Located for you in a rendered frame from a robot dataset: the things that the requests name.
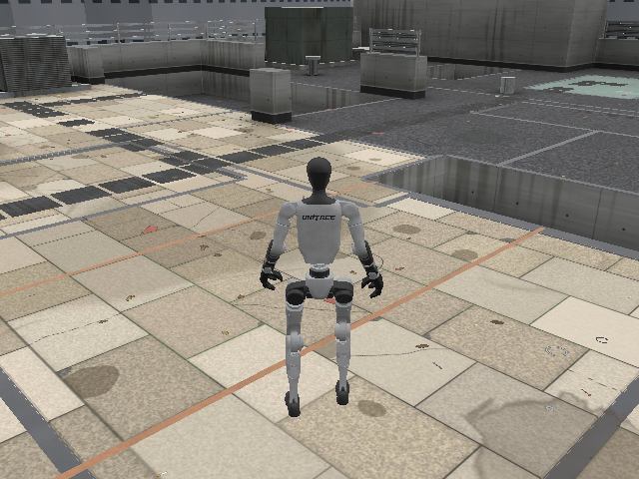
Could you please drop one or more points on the robot right upper arm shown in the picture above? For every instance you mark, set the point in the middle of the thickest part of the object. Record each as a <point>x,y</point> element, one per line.
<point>350,210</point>

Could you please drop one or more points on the right robot foot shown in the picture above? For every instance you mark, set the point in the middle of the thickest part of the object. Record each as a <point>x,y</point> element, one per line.
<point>342,396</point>

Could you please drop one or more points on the right robot forearm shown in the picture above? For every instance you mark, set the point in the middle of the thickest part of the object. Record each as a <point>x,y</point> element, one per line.
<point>368,263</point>

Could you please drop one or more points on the robot left hand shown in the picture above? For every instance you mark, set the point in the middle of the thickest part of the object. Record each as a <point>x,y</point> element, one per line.
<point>274,276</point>

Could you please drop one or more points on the robot left upper arm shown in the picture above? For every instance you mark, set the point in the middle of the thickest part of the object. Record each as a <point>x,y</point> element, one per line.
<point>287,211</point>

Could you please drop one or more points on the right robot thigh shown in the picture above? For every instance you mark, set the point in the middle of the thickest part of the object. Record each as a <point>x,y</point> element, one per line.
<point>343,296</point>

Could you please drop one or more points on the left robot forearm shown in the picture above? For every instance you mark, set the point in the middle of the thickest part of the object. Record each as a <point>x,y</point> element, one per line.
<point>270,260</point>

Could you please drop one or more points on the robot right hand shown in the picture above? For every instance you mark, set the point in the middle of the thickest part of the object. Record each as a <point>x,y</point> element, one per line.
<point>377,283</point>

